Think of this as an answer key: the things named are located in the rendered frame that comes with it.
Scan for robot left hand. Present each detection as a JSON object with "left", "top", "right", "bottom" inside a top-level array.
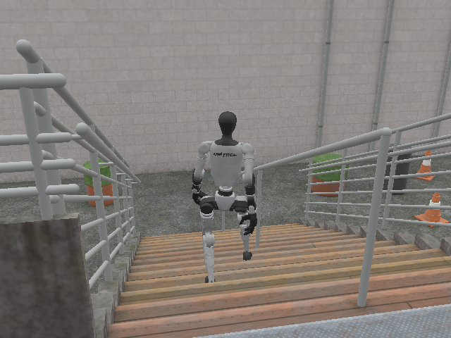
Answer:
[{"left": 192, "top": 190, "right": 207, "bottom": 205}]

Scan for right robot forearm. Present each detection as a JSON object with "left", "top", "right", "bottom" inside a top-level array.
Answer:
[{"left": 245, "top": 173, "right": 257, "bottom": 214}]

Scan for left robot forearm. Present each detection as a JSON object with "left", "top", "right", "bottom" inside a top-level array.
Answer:
[{"left": 192, "top": 169, "right": 202, "bottom": 194}]

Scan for robot right hand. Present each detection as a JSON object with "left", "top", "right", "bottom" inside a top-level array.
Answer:
[{"left": 240, "top": 213, "right": 257, "bottom": 235}]

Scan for robot left upper arm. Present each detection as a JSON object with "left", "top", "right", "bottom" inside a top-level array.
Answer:
[{"left": 194, "top": 141, "right": 213, "bottom": 179}]

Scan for humanoid robot head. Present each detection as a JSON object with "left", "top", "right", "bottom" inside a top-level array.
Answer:
[{"left": 215, "top": 111, "right": 239, "bottom": 146}]

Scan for robot right upper arm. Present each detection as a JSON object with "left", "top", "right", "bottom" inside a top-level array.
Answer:
[{"left": 241, "top": 142, "right": 255, "bottom": 184}]

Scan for left robot thigh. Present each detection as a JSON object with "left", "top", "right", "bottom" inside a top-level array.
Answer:
[{"left": 200, "top": 196, "right": 215, "bottom": 247}]

